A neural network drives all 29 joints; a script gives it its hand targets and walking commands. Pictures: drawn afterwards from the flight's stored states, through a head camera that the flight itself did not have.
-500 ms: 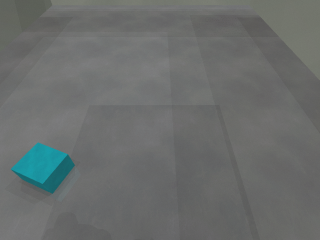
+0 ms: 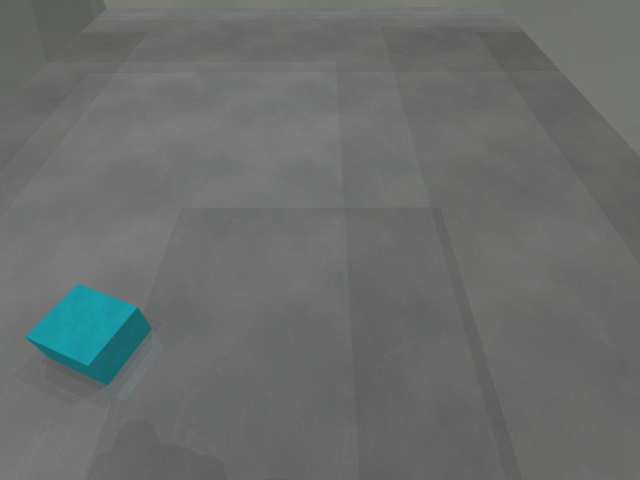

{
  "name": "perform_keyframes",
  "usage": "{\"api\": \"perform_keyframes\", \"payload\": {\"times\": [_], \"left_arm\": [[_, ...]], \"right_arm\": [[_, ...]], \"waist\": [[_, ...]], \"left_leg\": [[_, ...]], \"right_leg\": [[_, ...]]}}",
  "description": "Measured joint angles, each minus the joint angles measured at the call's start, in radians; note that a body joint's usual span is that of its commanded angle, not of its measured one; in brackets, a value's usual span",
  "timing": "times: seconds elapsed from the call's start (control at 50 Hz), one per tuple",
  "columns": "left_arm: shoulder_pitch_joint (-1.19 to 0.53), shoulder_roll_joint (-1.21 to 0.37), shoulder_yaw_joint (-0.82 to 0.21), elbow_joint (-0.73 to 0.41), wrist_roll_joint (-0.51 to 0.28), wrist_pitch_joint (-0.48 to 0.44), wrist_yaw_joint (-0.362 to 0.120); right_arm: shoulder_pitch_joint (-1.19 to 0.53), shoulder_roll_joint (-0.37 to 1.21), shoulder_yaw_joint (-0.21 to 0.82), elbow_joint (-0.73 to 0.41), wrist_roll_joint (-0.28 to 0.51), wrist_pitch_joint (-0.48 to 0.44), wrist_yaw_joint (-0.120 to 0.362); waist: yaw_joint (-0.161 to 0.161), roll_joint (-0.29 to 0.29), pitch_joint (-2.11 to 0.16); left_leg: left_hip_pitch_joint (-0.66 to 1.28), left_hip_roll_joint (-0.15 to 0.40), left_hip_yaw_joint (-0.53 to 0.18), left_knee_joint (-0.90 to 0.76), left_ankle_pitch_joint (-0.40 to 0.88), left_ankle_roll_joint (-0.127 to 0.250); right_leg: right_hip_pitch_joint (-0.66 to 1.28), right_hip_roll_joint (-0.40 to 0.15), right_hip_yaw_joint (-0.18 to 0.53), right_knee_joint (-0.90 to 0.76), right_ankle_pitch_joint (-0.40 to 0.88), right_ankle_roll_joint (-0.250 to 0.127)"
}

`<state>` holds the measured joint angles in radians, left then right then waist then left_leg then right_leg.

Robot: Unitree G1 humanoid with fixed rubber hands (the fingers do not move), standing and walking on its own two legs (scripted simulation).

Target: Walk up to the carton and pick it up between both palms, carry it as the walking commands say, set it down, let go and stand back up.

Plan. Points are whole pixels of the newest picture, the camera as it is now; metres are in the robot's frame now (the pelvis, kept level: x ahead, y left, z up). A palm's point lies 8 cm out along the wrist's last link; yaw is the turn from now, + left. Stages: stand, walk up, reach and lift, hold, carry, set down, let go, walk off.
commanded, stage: stand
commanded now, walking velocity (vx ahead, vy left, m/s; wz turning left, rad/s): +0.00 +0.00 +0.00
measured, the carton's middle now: (92, 332) +0.69 +0.79 -0.70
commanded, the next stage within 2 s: walk up in 0.32 s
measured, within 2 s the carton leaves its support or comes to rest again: neither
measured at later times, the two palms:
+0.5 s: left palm out of the picture +0.00 +0.21 -0.14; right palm out of the picture -0.03 -0.20 -0.15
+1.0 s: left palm out of the picture -0.01 +0.34 -0.14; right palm out of the picture +0.15 -0.13 -0.12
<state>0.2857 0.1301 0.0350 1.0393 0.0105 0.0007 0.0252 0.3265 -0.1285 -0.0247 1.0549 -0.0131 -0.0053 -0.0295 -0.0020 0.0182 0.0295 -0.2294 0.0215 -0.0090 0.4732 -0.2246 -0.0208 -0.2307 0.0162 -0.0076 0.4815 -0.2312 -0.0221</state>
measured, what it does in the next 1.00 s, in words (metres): lifts its right foot, turning left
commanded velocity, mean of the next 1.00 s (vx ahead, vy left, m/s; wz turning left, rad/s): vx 0.09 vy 0.03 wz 0.25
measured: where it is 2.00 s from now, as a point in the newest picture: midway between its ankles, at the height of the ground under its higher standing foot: (214, 463)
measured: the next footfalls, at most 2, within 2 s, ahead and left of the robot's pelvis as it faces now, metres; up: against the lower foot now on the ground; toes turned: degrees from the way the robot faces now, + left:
right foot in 1.36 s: +0.31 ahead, +0.06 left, +0.00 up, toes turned +22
left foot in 1.82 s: +0.32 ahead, +0.48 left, +0.00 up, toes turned +43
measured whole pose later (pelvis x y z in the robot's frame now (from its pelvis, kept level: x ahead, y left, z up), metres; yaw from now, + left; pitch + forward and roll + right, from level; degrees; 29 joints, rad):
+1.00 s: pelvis +0.02 +0.08 +0.00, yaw +16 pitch +3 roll -1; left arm 0.22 0.23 0.06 0.99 0.05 -0.01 -0.03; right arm 0.26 -0.19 -0.07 0.87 -0.03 -0.01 0.02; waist 0.01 -0.01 0.00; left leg -0.28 -0.05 0.07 0.50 -0.28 0.09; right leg -0.56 -0.13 -0.07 1.09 -0.30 0.04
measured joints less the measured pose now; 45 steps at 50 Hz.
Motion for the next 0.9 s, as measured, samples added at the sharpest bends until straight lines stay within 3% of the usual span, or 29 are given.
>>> {"api": "perform_keyframes", "payload": {"times": [0.52, 0.62, 0.68, 0.72, 0.76, 0.82, 0.86, 0.9], "left_arm": [[0.005, -0.023, -0.012, 0.064, -0.004, 0.005, 0.01], [-0.022, -0.007, 0.012, 0.022, 0.001, -0.004, 0.038], [-0.036, 0.026, 0.021, 0.014, 0.022, -0.004, 0.056], [-0.04, 0.05, 0.021, 0.015, 0.031, -0.005, 0.059], [-0.041, 0.074, 0.019, 0.024, 0.035, -0.004, 0.058], [-0.025, 0.106, 0.02, 0.019, 0.039, 0.0, 0.039], [-0.018, 0.12, 0.022, 0.009, 0.033, 0.011, 0.02], [-0.024, 0.115, 0.022, 0.001, 0.033, 0.031, 0.0]], "right_arm": [[0.002, 0.013, 0.008, 0.068, -0.003, 0.011, -0.011], [0.015, 0.007, -0.036, 0.0, 0.003, 0.034, 0.006], [-0.005, -0.007, -0.041, -0.016, -0.006, 0.044, 0.009], [-0.036, -0.023, -0.041, -0.036, -0.016, 0.053, 0.018], [-0.069, -0.04, -0.043, -0.069, -0.017, 0.054, 0.026], [-0.099, -0.062, -0.051, -0.126, -0.01, 0.037, 0.036], [-0.117, -0.072, -0.063, -0.152, -0.014, 0.031, 0.046], [-0.121, -0.082, -0.061, -0.175, -0.019, 0.031, 0.058]], "waist": [[-0.002, -0.002, 0.005], [0.009, 0.023, 0.049], [0.019, 0.017, 0.051], [0.024, 0.002, 0.051], [0.02, -0.017, 0.049], [0.009, -0.052, 0.032], [0.011, -0.073, 0.023], [0.008, -0.063, 0.006]], "left_leg": [[0.005, 0.004, -0.003, -0.006, -0.003, -0.001], [-0.102, 0.004, -0.049, 0.18, -0.077, 0.005], [-0.206, 0.012, 0.007, 0.425, -0.217, 0.01], [-0.243, 0.024, 0.045, 0.521, -0.243, 0.011], [-0.235, 0.033, 0.07, 0.47, -0.24, 0.025], [-0.161, 0.021, 0.096, 0.25, -0.154, 0.036], [-0.184, -0.014, 0.103, 0.269, -0.142, 0.066], [-0.18, -0.034, 0.105, 0.256, -0.141, 0.096]], "right_leg": [[0.013, 0.004, -0.002, -0.023, 0.005, 0.001], [-0.034, 0.0, -0.064, 0.083, -0.054, 0.003], [-0.052, -0.03, -0.113, 0.129, -0.085, 0.005], [-0.055, -0.058, -0.136, 0.139, -0.094, 0.018], [-0.062, -0.093, -0.155, 0.152, -0.102, 0.039], [-0.096, -0.158, -0.178, 0.227, -0.146, 0.071], [-0.162, -0.176, -0.131, 0.364, -0.258, 0.06], [-0.236, -0.158, -0.079, 0.505, -0.262, 0.054]]}}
